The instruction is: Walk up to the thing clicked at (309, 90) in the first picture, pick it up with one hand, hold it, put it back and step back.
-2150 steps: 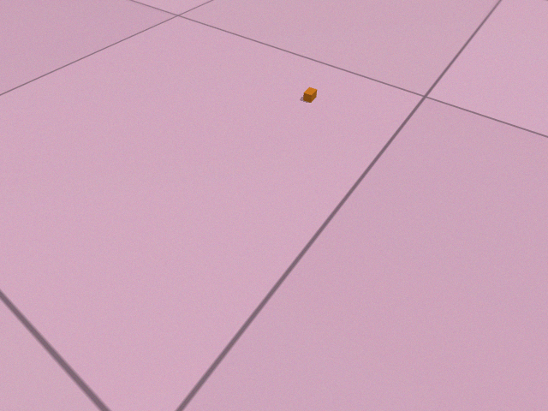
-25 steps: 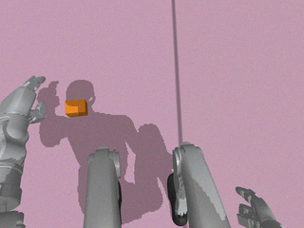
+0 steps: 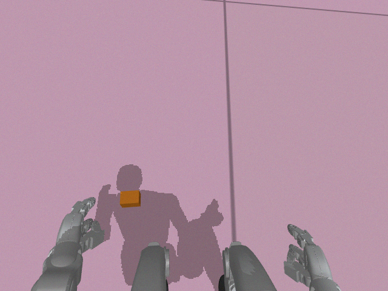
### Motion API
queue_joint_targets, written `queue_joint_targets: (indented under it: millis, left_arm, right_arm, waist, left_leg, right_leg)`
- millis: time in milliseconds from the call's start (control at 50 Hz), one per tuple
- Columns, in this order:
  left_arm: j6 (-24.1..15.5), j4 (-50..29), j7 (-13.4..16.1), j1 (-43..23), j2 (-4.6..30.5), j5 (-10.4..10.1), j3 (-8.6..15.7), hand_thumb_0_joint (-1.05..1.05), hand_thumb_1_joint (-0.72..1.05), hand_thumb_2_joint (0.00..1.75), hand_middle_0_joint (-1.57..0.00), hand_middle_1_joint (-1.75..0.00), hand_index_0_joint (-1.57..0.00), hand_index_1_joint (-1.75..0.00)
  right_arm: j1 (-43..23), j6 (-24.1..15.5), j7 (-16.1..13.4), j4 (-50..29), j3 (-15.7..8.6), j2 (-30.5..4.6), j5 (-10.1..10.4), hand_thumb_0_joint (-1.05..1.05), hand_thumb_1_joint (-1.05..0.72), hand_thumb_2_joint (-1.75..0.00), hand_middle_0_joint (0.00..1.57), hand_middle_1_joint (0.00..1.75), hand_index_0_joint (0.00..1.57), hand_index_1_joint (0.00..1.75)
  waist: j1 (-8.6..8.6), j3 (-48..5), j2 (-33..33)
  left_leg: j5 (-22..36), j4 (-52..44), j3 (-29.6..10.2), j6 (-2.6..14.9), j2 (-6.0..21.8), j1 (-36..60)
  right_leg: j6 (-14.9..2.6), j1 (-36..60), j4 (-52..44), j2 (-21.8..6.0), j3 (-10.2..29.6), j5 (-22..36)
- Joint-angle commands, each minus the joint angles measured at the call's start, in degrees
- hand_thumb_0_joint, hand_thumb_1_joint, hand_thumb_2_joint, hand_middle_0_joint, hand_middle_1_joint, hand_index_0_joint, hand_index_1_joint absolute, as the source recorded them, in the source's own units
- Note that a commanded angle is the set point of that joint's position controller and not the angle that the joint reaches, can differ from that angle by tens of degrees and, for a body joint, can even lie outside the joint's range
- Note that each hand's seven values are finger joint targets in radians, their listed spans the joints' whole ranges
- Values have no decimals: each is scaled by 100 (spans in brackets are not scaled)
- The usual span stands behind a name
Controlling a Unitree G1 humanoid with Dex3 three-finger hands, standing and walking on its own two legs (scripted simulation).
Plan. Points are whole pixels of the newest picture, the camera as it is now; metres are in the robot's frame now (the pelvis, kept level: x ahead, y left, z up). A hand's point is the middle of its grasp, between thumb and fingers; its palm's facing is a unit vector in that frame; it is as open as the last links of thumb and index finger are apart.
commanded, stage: home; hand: left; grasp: from above
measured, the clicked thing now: (130, 199) +0.50 +0.26 -0.61
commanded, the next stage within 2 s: none
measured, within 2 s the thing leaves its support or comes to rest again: neither
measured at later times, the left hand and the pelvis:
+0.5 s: hand (88, 261) +0.19 +0.18 +0.04, palm faces +0.09 -0.98 -0.19, open 7.4 cm; pelvis +0.04 +0.00 +0.08, yaw +2 degrees
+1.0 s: hand (90, 258) +0.20 +0.18 +0.03, palm faces +0.08 -0.98 -0.19, open 7.4 cm; pelvis +0.04 +0.00 +0.08, yaw +2 degrees
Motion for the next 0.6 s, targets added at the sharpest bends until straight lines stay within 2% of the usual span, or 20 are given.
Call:
queue_joint_targets:
  millis: [0,20,80,100,120,140,180,260,300,360,440,520,540,580]
  left_arm:
    - [-31,-1420,70,178,498,-274,319,0,90,90,-20,-30,-20,-30]
    - [-2,-1507,68,304,489,-320,372,0,90,90,-20,-30,-20,-30]
    - [71,-1804,30,803,298,-374,265,0,90,90,-20,-30,-20,-30]
    - [97,-1899,39,988,301,-380,307,0,90,90,-20,-30,-20,-30]
    - [102,-2020,32,1158,229,-374,228,0,90,90,-20,-30,-20,-30]
    - [117,-2152,30,1335,240,-367,283,0,90,90,-20,-30,-20,-30]
    - [125,-2372,8,1611,159,-347,207,0,90,90,-20,-30,-20,-30]
    - [171,-2668,-48,2024,46,-317,72,0,90,90,-20,-30,-20,-30]
    - [190,-2669,-99,2083,3,-314,-3,0,90,90,-20,-30,-20,-30]
    - [181,-2826,-171,2100,19,-297,7,0,90,90,-20,-30,-20,-30]
    - [148,-2664,-255,1922,47,-258,-10,0,90,90,-20,-30,-20,-30]
    - [94,-2743,-277,1931,89,-228,56,0,90,90,-20,-30,-20,-30]
    - [85,-2773,-279,1976,88,-236,60,0,90,90,-20,-30,-20,-30]
    - [82,-2771,-267,1961,104,-209,46,0,90,90,-20,-30,-20,-30]
  right_arm:
    - [192,-452,-346,-742,-348,-849,24,0,-90,-90,20,30,20,30]
    - [225,-491,-388,-770,-335,-842,24,0,-90,-90,20,30,20,30]
    - [339,-606,-484,-825,-328,-799,-16,0,-90,-90,20,30,20,30]
    - [378,-634,-514,-882,-327,-766,-9,0,-90,-90,20,30,20,30]
    - [389,-672,-534,-903,-327,-735,-25,0,-90,-90,20,30,20,30]
    - [411,-700,-554,-947,-347,-725,-35,0,-90,-90,20,30,20,30]
    - [408,-764,-591,-973,-355,-692,-65,0,-90,-90,20,30,20,30]
    - [398,-878,-641,-1063,-370,-685,-97,0,-90,-90,20,30,20,30]
    - [369,-920,-652,-1079,-368,-706,-108,0,-90,-90,20,30,20,30]
    - [318,-1004,-656,-1102,-409,-738,-146,0,-90,-90,20,30,20,30]
    - [299,-1116,-660,-1064,-421,-788,-176,0,-90,-90,20,30,20,30]
    - [251,-1197,-649,-1041,-422,-790,-199,0,-90,-90,20,30,20,30]
    - [258,-1213,-641,-1037,-432,-793,-208,0,-90,-90,20,30,20,30]
    - [216,-1220,-632,-1024,-418,-798,-207,0,-90,-90,20,30,20,30]
  waist:
    - [-75,-1722,425]
    - [-14,-1606,406]
    - [-1,-1289,433]
    - [29,-1241,373]
    - [38,-1102,356]
    - [91,-1034,402]
    - [118,-888,437]
    - [114,-632,277]
    - [96,-389,123]
    - [126,-267,95]
    - [41,-81,-34]
    - [147,-229,73]
    - [145,-405,82]
    - [160,-369,186]
  left_leg:
    - [1295,-1859,18,148,-146,2401]
    - [1339,-1990,33,141,-156,2511]
    - [1452,-2403,12,125,-142,2873]
    - [1505,-2493,62,141,-177,2955]
    - [1500,-2609,69,138,-184,2991]
    - [1519,-2710,121,134,-197,3096]
    - [1558,-2868,159,125,-203,3221]
    - [1690,-3071,158,133,-207,3409]
    - [1558,-3160,182,169,-225,3416]
    - [1413,-3257,223,164,-231,3457]
    - [1360,-3239,242,181,-241,3491]
    - [1459,-3215,253,162,-256,3569]
    - [1607,-3193,239,156,-260,3657]
    - [1663,-3197,277,151,-261,3701]
  right_leg:
    - [-248,1722,-1703,166,69,1414]
    - [-241,1853,-1836,158,66,1433]
    - [-227,2191,-2205,170,12,1543]
    - [-222,2358,-2376,169,16,1595]
    - [-217,2483,-2499,178,8,1578]
    - [-223,2568,-2607,181,2,1573]
    - [-224,2690,-2773,203,-29,1566]
    - [-205,2908,-2983,216,-97,1645]
    - [-183,2909,-3118,218,-113,1541]
    - [-170,2918,-3190,205,-147,1360]
    - [-139,2834,-3245,179,-130,1323]
    - [-140,2952,-3195,146,-121,1411]
    - [-147,3041,-3161,150,-120,1547]
    - [-149,3047,-3147,150,-119,1617]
